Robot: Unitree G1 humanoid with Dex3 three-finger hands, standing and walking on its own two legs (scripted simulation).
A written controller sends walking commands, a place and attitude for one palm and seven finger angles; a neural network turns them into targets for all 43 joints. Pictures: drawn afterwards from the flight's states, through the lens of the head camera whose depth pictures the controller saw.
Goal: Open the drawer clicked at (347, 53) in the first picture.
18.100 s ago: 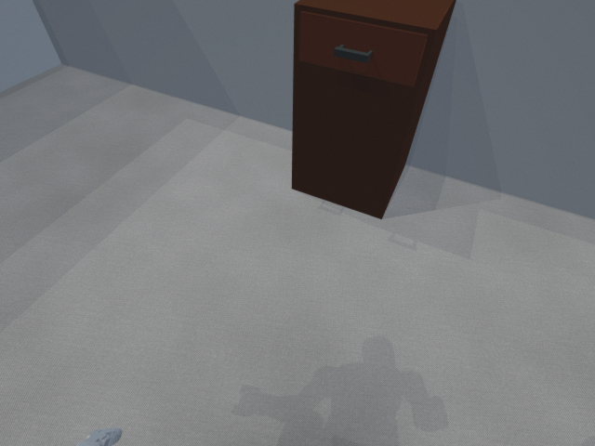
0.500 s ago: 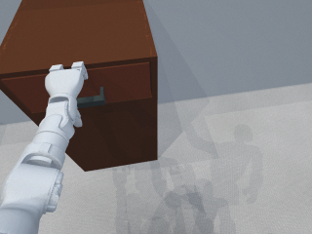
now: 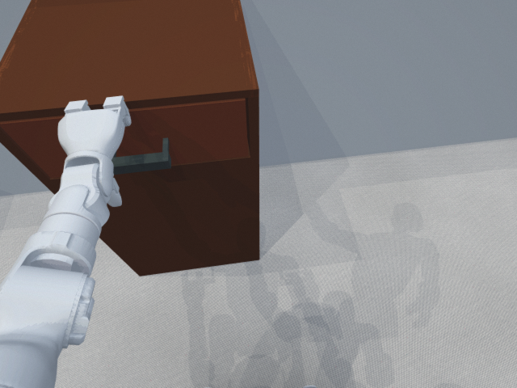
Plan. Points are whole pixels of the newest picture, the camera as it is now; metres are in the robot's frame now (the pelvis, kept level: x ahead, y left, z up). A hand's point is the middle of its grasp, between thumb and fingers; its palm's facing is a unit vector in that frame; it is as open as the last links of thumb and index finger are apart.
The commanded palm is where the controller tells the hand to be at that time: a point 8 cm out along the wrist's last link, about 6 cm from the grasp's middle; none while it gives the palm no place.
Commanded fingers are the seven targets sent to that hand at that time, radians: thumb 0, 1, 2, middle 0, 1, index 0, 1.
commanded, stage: re-aim the fingers above the handle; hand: left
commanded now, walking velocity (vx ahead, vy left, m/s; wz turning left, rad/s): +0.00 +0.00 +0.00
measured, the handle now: (139, 154) +0.53 +0.21 -0.01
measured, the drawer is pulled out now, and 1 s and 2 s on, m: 0.00 0.00 0.00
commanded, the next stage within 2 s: lower the fingers behind the handle in 1.76 s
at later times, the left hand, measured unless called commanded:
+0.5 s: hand (92, 159) +0.47 +0.26 +0.06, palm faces -0.02 +0.05 -1.00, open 13.9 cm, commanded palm +0.45 +0.23 +0.11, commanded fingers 0.00 -0.50 0.30 -0.30 -1.20 -0.30 -1.20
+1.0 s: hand (96, 166) +0.47 +0.26 +0.05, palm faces -0.12 +0.02 -0.99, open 13.8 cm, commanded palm +0.46 +0.22 +0.11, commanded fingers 0.00 -0.50 0.30 -0.30 -1.20 -0.30 -1.20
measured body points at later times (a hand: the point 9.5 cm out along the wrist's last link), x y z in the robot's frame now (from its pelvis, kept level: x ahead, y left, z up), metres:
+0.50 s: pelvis +0.00 +0.02 +0.00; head +0.08 +0.00 +0.44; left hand +0.47 +0.25 +0.11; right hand +0.02 -0.25 -0.14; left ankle -0.01 +0.13 -0.72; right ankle -0.03 -0.12 -0.72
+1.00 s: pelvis -0.01 +0.02 +0.00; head +0.08 +0.00 +0.44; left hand +0.47 +0.25 +0.10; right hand +0.01 -0.25 -0.14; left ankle -0.01 +0.13 -0.72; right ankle -0.03 -0.12 -0.72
